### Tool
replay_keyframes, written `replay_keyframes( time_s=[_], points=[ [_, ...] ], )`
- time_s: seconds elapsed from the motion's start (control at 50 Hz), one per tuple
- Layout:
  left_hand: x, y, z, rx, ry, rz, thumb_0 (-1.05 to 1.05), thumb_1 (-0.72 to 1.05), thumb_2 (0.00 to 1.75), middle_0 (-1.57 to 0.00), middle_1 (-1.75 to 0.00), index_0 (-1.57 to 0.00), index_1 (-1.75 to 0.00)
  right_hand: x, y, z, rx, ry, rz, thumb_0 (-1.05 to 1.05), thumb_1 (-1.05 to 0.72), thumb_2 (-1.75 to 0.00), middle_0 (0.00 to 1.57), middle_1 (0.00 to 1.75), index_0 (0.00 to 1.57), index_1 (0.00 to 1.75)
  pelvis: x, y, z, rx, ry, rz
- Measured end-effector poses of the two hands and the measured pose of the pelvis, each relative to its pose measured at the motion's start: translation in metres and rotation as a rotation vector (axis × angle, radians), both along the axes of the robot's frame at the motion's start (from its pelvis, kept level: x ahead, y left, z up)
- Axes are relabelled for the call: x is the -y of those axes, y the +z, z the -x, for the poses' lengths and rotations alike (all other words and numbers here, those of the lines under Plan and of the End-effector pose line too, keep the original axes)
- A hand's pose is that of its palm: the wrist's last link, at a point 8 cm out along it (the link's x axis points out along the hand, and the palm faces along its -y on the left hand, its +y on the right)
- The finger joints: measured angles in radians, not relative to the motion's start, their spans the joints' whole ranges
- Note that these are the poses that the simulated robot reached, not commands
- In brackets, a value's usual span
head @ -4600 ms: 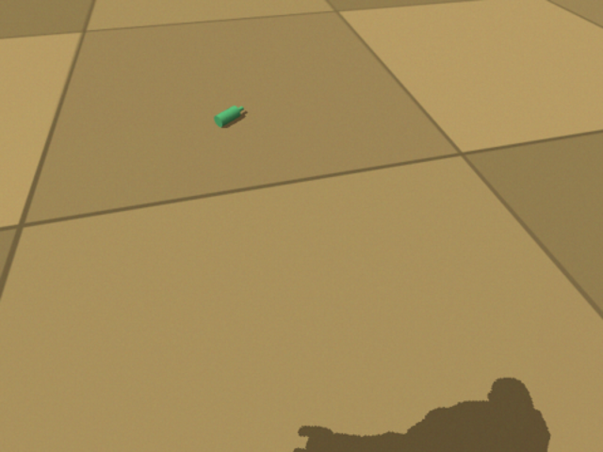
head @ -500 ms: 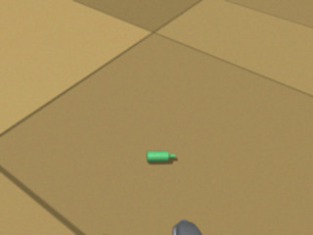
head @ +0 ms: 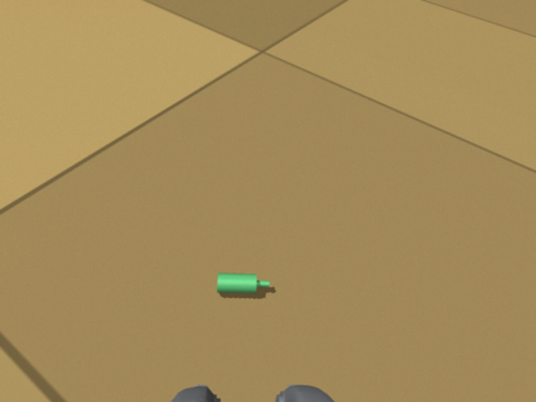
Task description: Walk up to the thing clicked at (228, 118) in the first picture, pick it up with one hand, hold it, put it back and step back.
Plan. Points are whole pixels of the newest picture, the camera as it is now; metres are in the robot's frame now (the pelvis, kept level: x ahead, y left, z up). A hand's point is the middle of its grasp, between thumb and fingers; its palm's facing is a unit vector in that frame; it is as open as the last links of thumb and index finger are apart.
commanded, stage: walk up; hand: left
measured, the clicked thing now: (243, 283) +0.61 +0.05 -0.71
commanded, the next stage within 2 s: none
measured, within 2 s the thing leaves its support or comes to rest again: neither
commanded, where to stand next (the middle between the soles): +0.20 -0.19 m, yaw +4 degrees
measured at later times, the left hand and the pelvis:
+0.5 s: hand out of the picture +0.12 +0.08 -0.14, palm faces +0.01 -0.93 -0.37, open 7.4 cm; pelvis +0.10 -0.20 +0.00, yaw +0 degrees
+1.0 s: hand (233, 363) +0.20 +0.05 -0.12, palm faces +0.04 -0.90 -0.44, open 7.4 cm; pelvis +0.13 -0.23 +0.01, yaw +3 degrees
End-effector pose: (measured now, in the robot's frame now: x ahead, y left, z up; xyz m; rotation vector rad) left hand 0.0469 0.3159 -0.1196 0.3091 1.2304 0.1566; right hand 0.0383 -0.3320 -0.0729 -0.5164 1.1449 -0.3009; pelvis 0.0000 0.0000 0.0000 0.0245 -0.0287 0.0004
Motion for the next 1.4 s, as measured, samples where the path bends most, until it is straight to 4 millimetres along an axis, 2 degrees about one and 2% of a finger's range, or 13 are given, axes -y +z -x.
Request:
replay_keyframes(
  time_s=[0.12,0.24,0.3,0.36,0.48,0.58,0.7,0.78,0.84,0.98,1.1,1.26,1.4],
  points=[
    [0.044,0.004,-0.053,0.063,-0.048,0.015,0.01,0.9,0.9,-0.2,-0.3,-0.2,-0.3,0.063,0.016,0.007,-0.034,-0.035,0.05,0.01,-0.9,-0.9,0.21,0.3,0.21,0.3,0.048,0.003,-0.017,0.002,-0.014,-0.001],
    [0.094,0.011,-0.095,0.1,-0.067,-0.036,0.01,0.9,0.9,-0.2,-0.3,-0.2,-0.3,0.151,0.008,-0.001,-0.069,-0.055,0.083,0.01,-0.89,-0.9,0.21,0.3,0.21,0.3,0.115,-0.009,-0.039,-0.012,-0.022,0.001],
    [0.121,0.01,-0.101,0.134,-0.052,-0.08,0.01,0.91,0.9,-0.2,-0.3,-0.2,-0.3,0.197,-0.008,-0.016,-0.099,-0.067,0.106,0.01,-0.9,-0.9,0.21,0.3,0.21,0.3,0.149,-0.022,-0.052,-0.007,-0.014,0.03],
    [0.15,0.014,-0.092,0.117,-0.007,-0.072,0.0,0.91,0.9,-0.2,-0.3,-0.2,-0.3,0.214,-0.012,-0.046,-0.089,-0.075,0.083,0.01,-0.9,-0.9,0.21,0.3,0.2,0.3,0.169,-0.016,-0.064,-0.004,-0.009,0.033],
    [0.192,0.019,-0.071,0.019,0.052,-0.053,0.01,0.9,0.9,-0.2,-0.3,-0.21,-0.3,0.213,-0.007,-0.116,-0.028,0.036,-0.034,0.01,-0.9,-0.9,0.2,0.3,0.2,0.3,0.2,0.003,-0.095,-0.013,-0.004,0.029],
    [0.214,0.011,-0.067,-0.054,0.086,-0.049,0.01,0.9,0.9,-0.21,-0.3,-0.21,-0.3,0.2,-0.014,-0.167,0.005,0.083,-0.11,0.01,-0.9,-0.9,0.2,0.3,0.2,0.3,0.215,0.004,-0.116,-0.011,0.004,0.029],
    [0.231,0.004,-0.096,-0.027,0.105,-0.045,0.01,0.9,0.9,-0.21,-0.3,-0.21,-0.3,0.185,-0.029,-0.214,0.051,0.111,-0.175,0.01,-0.9,-0.9,0.21,0.3,0.2,0.3,0.222,0.0,-0.126,0.001,0.033,0.023],
    [0.239,0.007,-0.123,0.043,0.082,-0.065,0.01,0.9,0.9,-0.21,-0.3,-0.21,-0.3,0.184,-0.035,-0.234,0.086,0.124,-0.21,0.01,-0.9,-0.9,0.21,0.3,0.2,0.3,0.232,-0.003,-0.127,0.004,0.033,0.024],
    [0.242,0.016,-0.136,0.085,0.06,-0.087,0.01,0.9,0.9,-0.21,-0.3,-0.21,-0.3,0.185,-0.035,-0.244,0.086,0.117,-0.228,0.01,-0.9,-0.9,0.21,0.3,0.2,0.3,0.237,0.0,-0.128,0.005,0.04,0.023],
    [0.226,0.037,-0.144,0.101,0.053,-0.134,0.01,0.9,0.9,-0.21,-0.3,-0.21,-0.3,0.192,-0.026,-0.245,0.074,0.096,-0.217,0.01,-0.9,-0.9,0.21,0.3,0.2,0.3,0.229,0.012,-0.129,-0.001,0.049,0.007],
    [0.205,0.031,-0.142,0.075,0.074,-0.129,0.01,0.9,0.9,-0.21,-0.3,-0.21,-0.3,0.19,-0.026,-0.218,0.021,0.07,-0.185,0.01,-0.9,-0.9,0.2,0.3,0.2,0.3,0.217,0.01,-0.124,0.003,0.051,0.007],
    [0.205,0.026,-0.138,0.044,0.069,-0.071,0.01,0.9,0.9,-0.2,-0.3,-0.2,-0.3,0.18,-0.02,-0.18,-0.061,0.019,-0.184,0.01,-0.9,-0.9,0.2,0.3,0.2,0.3,0.207,0.018,-0.125,0.015,0.055,0.03],
    [0.206,0.026,-0.142,0.044,0.086,-0.026,0.01,0.9,0.9,-0.2,-0.3,-0.2,-0.3,0.166,-0.012,-0.17,-0.094,0.016,-0.19,0.01,-0.9,-0.9,0.2,0.3,0.2,0.3,0.2,0.027,-0.125,0.013,0.06,0.041]
  ],
)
